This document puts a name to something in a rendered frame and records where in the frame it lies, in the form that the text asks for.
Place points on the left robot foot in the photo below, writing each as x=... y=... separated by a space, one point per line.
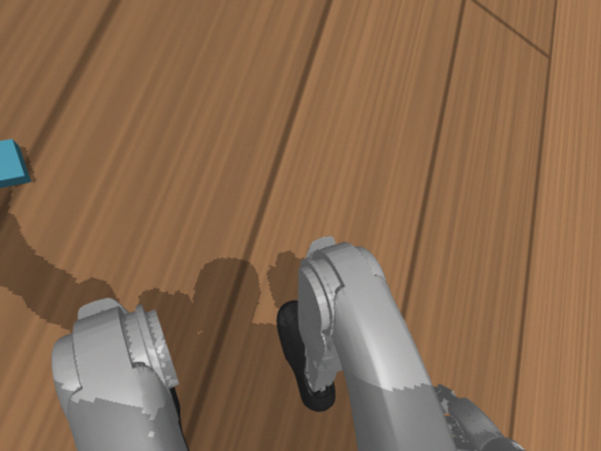
x=174 y=396

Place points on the right robot foot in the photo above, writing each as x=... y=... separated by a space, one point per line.
x=294 y=351

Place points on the right robot hand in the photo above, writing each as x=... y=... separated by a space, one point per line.
x=470 y=427

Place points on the small box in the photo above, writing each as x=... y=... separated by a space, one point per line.
x=13 y=170

